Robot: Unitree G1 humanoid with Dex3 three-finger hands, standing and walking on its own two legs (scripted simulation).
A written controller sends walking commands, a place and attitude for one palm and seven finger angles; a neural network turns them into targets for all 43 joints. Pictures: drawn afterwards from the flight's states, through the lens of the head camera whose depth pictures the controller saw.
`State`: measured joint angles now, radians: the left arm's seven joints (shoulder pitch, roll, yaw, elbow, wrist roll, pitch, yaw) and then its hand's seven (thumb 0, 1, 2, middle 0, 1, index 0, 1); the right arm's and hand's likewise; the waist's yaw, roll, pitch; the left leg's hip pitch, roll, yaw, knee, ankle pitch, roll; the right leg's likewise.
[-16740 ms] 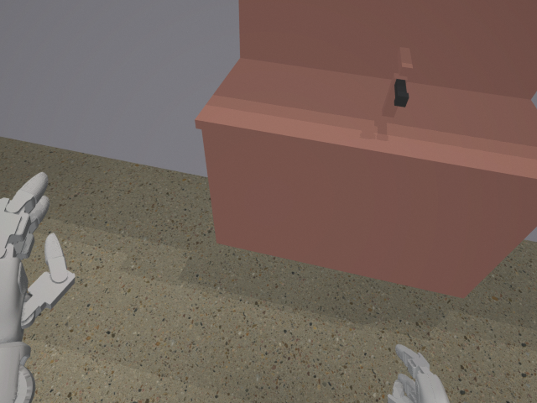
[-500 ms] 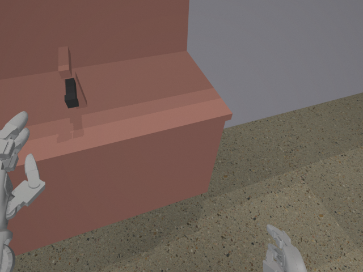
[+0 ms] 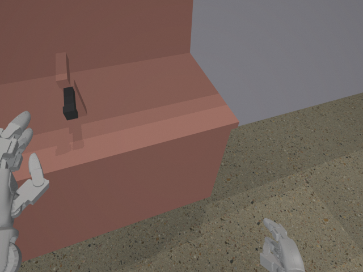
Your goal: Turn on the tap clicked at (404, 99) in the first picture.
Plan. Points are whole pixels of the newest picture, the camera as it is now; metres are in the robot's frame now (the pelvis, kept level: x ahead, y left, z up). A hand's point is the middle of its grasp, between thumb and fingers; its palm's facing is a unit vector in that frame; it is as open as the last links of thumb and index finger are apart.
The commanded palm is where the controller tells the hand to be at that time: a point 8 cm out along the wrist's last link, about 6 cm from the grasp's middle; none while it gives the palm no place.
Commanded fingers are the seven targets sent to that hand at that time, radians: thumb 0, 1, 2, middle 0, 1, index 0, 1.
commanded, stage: come to a stop and stand still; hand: left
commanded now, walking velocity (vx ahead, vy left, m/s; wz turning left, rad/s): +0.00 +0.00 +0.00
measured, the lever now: (70, 112) +0.46 +0.34 +0.06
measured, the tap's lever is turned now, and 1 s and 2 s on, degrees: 0 0 0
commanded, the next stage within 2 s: look again from close up in 0.32 s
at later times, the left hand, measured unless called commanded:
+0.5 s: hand (22, 153) +0.25 +0.28 +0.18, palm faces +0.46 -0.76 -0.45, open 7.4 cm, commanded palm +0.17 +0.27 +0.17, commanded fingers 0.00 0.90 0.90 -0.20 -0.30 -0.20 -0.30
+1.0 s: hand (33, 191) +0.20 +0.24 +0.16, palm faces +0.43 -0.85 -0.31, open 7.4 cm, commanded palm +0.14 +0.27 +0.17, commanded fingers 0.00 0.90 0.90 -0.20 -0.30 -0.20 -0.30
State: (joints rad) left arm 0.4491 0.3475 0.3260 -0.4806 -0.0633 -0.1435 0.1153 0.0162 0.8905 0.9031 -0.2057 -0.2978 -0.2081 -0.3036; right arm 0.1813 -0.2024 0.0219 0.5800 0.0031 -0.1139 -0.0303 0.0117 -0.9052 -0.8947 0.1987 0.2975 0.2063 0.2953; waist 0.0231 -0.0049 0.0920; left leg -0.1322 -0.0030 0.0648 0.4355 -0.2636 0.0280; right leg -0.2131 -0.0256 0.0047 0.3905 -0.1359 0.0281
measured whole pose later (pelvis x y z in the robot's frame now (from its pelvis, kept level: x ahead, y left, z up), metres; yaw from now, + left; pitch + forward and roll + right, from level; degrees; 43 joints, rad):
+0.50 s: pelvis +0.01 -0.01 +0.00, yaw +0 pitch -1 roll +0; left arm 0.20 0.48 0.44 -0.34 -0.02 -0.19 0.07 0.02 0.88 0.90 -0.21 -0.30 -0.22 -0.30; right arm 0.18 -0.19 0.00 0.58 0.00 -0.12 -0.02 0.01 -0.91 -0.89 0.20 0.30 0.20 0.29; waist 0.08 -0.03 0.10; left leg -0.16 0.00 0.06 0.46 -0.28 0.02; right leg -0.25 -0.02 0.00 0.44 -0.17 0.01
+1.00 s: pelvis -0.02 -0.01 -0.01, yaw +0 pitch -3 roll -1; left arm 0.36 0.32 0.34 -0.38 -0.02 -0.21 0.10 0.02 0.89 0.90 -0.20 -0.30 -0.21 -0.30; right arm 0.28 -0.22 0.00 0.57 0.00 -0.14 -0.03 0.01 -0.90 -0.89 0.20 0.30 0.21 0.30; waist 0.03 -0.02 0.01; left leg -0.19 0.01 0.05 0.52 -0.29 0.03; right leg -0.27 0.01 0.02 0.49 -0.25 -0.01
